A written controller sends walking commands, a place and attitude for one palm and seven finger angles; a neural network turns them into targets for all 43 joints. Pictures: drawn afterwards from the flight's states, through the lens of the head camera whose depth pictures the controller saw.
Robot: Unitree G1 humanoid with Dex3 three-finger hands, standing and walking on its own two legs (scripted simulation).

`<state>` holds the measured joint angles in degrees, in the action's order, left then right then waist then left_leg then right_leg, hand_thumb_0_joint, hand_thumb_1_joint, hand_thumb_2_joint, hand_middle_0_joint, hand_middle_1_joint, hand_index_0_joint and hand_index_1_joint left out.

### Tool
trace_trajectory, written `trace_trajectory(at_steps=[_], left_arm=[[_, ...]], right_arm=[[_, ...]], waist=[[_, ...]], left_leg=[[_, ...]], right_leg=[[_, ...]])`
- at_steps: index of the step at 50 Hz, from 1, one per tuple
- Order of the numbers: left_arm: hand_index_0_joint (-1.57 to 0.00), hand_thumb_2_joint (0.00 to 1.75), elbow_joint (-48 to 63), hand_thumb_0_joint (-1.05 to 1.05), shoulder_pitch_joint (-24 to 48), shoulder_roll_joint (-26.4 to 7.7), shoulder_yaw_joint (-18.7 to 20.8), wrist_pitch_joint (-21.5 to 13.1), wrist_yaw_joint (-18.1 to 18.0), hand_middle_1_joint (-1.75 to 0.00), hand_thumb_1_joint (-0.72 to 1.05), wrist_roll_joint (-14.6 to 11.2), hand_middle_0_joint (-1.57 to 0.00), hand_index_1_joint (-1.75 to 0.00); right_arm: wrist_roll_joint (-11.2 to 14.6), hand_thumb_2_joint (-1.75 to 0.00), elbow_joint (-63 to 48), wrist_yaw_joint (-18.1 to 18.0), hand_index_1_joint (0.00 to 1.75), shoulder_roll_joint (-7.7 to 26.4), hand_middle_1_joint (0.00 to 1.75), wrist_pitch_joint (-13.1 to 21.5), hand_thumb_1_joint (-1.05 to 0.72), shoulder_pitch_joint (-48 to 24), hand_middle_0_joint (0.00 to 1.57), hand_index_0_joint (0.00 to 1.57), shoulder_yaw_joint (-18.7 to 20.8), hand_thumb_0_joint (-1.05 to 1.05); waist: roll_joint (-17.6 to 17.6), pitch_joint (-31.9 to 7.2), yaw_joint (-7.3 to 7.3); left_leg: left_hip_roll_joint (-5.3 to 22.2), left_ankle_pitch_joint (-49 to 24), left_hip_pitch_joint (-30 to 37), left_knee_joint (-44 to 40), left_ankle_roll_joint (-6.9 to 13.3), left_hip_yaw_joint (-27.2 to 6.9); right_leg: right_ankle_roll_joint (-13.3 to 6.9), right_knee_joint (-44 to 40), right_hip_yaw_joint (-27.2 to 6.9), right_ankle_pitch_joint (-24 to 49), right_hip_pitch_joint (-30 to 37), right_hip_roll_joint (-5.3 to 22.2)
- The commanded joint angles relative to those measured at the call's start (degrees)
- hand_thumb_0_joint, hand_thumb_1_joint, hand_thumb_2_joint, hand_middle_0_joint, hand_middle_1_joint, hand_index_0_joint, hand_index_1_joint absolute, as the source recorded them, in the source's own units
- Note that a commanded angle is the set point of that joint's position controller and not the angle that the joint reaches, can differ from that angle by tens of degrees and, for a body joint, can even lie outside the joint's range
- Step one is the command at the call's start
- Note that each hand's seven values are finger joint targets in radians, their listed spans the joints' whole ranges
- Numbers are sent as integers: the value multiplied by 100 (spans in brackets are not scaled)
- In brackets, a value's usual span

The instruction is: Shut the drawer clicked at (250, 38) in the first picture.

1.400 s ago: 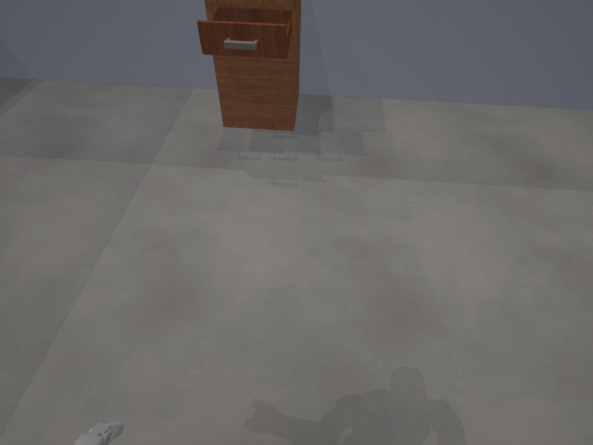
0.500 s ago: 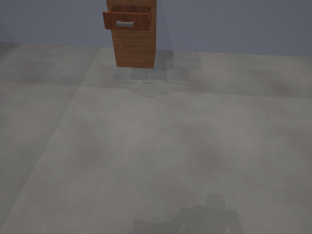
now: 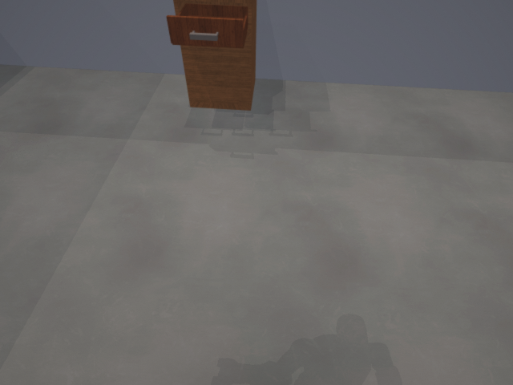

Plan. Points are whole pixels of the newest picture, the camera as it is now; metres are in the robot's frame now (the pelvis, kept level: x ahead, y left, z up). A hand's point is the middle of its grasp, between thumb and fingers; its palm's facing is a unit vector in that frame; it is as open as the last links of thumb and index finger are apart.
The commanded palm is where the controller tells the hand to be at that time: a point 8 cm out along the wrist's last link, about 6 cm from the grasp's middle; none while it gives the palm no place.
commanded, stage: look at it before walking up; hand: left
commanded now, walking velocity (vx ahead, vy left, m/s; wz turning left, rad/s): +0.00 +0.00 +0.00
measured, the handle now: (204, 34) +1.70 +0.36 -0.16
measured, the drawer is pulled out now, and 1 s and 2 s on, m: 0.24 0.24 0.24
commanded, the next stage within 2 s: walk to a spot facing it in 0.04 s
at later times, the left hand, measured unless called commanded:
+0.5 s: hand out of the picture +0.03 +0.22 -0.20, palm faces +0.05 -0.99 -0.15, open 7.4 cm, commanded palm none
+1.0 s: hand (181, 267) +0.40 +0.20 -0.19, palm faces +0.08 -0.98 -0.16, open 7.4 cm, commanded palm none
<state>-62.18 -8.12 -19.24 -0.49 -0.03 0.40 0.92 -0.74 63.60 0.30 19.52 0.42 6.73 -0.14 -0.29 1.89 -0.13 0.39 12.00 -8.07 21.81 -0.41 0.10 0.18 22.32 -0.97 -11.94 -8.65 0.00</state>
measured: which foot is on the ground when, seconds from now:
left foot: down 0.00-0.92, up 0.94-1.00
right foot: down 0.00-0.44, up 0.46-0.90, down 0.92-1.00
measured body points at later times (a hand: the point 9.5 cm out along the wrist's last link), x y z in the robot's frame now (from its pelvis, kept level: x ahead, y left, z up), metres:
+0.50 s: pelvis +0.07 +0.04 -0.02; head +0.06 +0.07 +0.43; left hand +0.03 +0.28 -0.18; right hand +0.07 -0.21 -0.16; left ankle +0.03 +0.12 -0.75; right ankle +0.00 -0.11 -0.72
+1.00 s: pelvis +0.29 +0.02 -0.03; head +0.32 +0.03 +0.42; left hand +0.39 +0.25 -0.17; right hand +0.18 -0.18 -0.18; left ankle +0.10 +0.12 -0.65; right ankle +0.37 -0.05 -0.75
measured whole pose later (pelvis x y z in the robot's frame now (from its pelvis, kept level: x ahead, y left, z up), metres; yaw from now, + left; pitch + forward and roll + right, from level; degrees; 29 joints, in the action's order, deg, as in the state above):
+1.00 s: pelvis +0.29 +0.02 -0.03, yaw +6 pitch -2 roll -1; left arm -57.1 -6.1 -8.5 2.5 -4.6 0.7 1.3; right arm -0.3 69.1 -1.0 6.0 2.6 27.6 1.9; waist 0.9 4.8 -2.5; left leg 1.4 26.1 -9.9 67.6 2.5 -0.1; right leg -4.9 38.5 10.3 -14.5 -22.3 0.7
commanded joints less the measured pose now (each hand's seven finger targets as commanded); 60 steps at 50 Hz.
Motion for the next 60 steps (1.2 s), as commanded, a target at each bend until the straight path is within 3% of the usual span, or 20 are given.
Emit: trace_trajectory(at_steps=[1, 7, 10, 16, 20, 21, 22, 23, 24, 27, 31, 40, 44, 45, 46, 47, 48, 50, 53, 60], left_arm=[[-20, 90, 380, 0, 197, -1186, 231, -160, -105, -30, 90, -26, -20, -30], [-20, 90, 381, 0, 192, -1201, 230, -171, -111, -30, 90, -32, -20, -30], [-20, 90, 159, 0, -402, -487, 84, -16, -114, -30, 90, -3, -20, -30], [-20, 90, 230, 0, -1059, -844, 353, -49, -73, -30, 90, 36, -20, -30], [-20, 90, 328, 0, -873, -598, 388, -161, -68, -30, 90, 30, -20, -30], [-20, 90, 376, 0, -777, -366, 359, -142, -61, -30, 90, 10, -20, -30], [-20, 90, 469, 0, -750, 9, 296, -133, -14, -30, 90, -29, -20, -30], [-20, 90, 707, 0, -377, 212, 231, -184, -17, -30, 90, 4, -20, -30], [-20, 90, 728, 0, -194, 76, 290, -199, -61, -30, 90, 70, -20, -30], [-20, 90, 532, 0, -311, 296, 320, -258, 38, -30, 90, 65, -20, -30], [-20, 90, 447, 0, -534, 558, 311, -167, 82, -30, 90, 62, -20, -30], [-20, 90, 858, 0, 581, 758, 306, -235, 92, -30, 90, -20, -20, -30], [-20, 90, 411, 0, -1111, 441, 453, -339, 14, -30, 90, 55, -20, -30], [-20, 90, 187, 0, -1952, 79, 562, -406, -31, -30, 90, 104, -20, -30], [-20, 90, 49, 0, -2521, -469, 704, -426, -114, -30, 90, 114, -20, -30], [-20, 90, -28, 0, -2509, -632, 723, -397, -117, -30, 90, -12, -20, -30], [-20, 90, 95, 0, -1846, -363, 678, -399, -106, -30, 90, -25, -20, -30], [-20, 90, 267, 0, -1056, 244, 496, -435, -138, -30, 90, -4, -20, -30], [-20, 90, 258, 0, -865, 613, 345, -498, -125, -30, 90, 47, -20, -30], [-20, 90, 160, 0, -1266, 398, 372, -566, -92, -30, 90, 38, -20, -30]], right_arm=[[34, -90, -370, -95, 30, 1159, 30, 149, -90, -286, 20, 20, 213, 0], [42, -90, -357, -103, 30, 1157, 30, 149, -90, -305, 20, 20, 210, 0], [-24, -90, -183, -46, 30, 384, 30, 1, -90, 199, 20, 20, 32, 0], [-69, -90, -455, 3, 30, 196, 30, 6, -90, 295, 20, 20, 118, 0], [-11, -90, -359, 43, 30, -65, 30, 163, -90, 984, 20, 20, 165, 0], [-7, -90, -198, 18, 30, -40, 30, 207, -90, 1515, 20, 20, 185, 0], [-68, -90, -8, -45, 30, 379, 30, 246, -90, 2158, 20, 20, 324, 0], [-86, -90, 125, -103, 30, 650, 30, 257, -90, 2746, 20, 20, 411, 0], [-53, -90, 155, -138, 30, 417, 30, 248, -90, 2733, 20, 20, 345, 0], [-17, -90, 28, -191, 30, -135, 30, 396, -90, 2339, 20, 20, 221, 0], [32, -90, 145, -258, 30, -388, 30, 515, -90, 2507, 20, 20, 196, 0], [-18, -90, 481, -305, 30, -538, 30, 501, -90, 2902, 20, 20, 219, 0], [12, -90, 407, -307, 30, -300, 30, 474, -90, 2584, 20, 20, 313, 0], [48, -90, 313, -248, 30, -392, 30, 469, -90, 2554, 20, 20, 313, 0], [126, -90, 159, -200, 30, -770, 30, 501, -90, 2864, 20, 20, 267, 0], [119, -90, 54, -201, 30, -746, 30, 485, -90, 2520, 20, 20, 272, 0], [107, -90, 52, -164, 30, -752, 30, 465, -90, 2267, 20, 20, 332, 0], [10, -90, -110, -109, 30, -932, 30, 361, -90, 1723, 20, 20, 340, 0], [-68, -90, -60, -57, 30, -1161, 30, 106, -90, 1978, 20, 20, 305, 0], [-61, -90, -639, 135, 30, -957, 30, 86, -90, 688, 20, 20, 338, 0]], waist=[[18, -365, 13], [17, -399, 16], [-103, -383, 65], [-1053, 563, 236], [-449, 441, -143], [25, 360, -342], [1263, 297, -551], [1788, 488, -693], [1238, 734, -600], [358, 854, -302], [589, 500, -111], [793, 767, -261], [657, -171, 547], [182, -668, 877], [-1131, -1399, 891], [-910, -1338, 804], [-691, -733, 600], [147, 344, 180], [-308, 499, -227], [-518, 580, -74]], left_leg=[[641, -801, 104, -344, 197, -583], [655, -1011, 159, -327, 184, -563], [478, 509, -110, -102, 118, -419], [148, 1464, -1809, 1631, 99, 151], [233, 956, -628, 655, 172, 330], [291, 872, 179, 117, 241, 42], [1192, 1399, 875, -565, 623, -1474], [2093, 1275, 1174, -1269, 1039, -2816], [2169, 816, 1022, -1242, 1136, -2805], [1837, -874, 769, -1119, 1144, -1827], [1305, -2206, 1027, -1056, 892, -763], [1196, -3693, 961, -918, 854, -207], [1110, -4965, 794, 1265, 620, 8], [892, -3559, -384, 2707, 467, 49], [-109, 670, -2009, 4881, 237, 268], [-128, 1873, -2402, 6100, 348, -224], [287, 1311, -2484, 6276, 404, -373], [712, 710, -2479, 5890, 335, -331], [782, 337, -2038, 5156, 149, -121], [893, -509, -2475, 3010, -127, 324]], right_leg=[[-203, -374, -574, 745, -28, 689], [-203, -352, -553, 1035, 75, 697], [-125, -416, -578, -955, 39, 641], [-882, -1339, -1882, -2891, 54, 1625], [-798, -458, -814, -1457, -480, 1379], [-571, 257, -322, -1361, -1045, 949], [-226, 1831, 423, -1277, -2007, 242], [-72, 3168, 672, -2103, -3018, -85], [-144, 3791, 152, -1861, -3278, 247], [-69, 4284, 116, -932, -3244, 649], [79, 4239, 419, -228, -3179, 614], [-153, 1781, 972, 194, -2262, 243], [-462, 1035, 997, 296, -47, -88], [-713, 887, 275, 448, 1490, 540], [-1404, 371, -2362, 607, 2725, 2329], [-1696, -407, -3308, 318, 2278, 2843], [-1539, -752, -2837, -786, 1466, 2659], [-1192, -970, -1706, -723, -352, 2319], [-796, -1192, -294, -230, -1365, 1712], [-840, -1351, 305, 409, -701, 1404]])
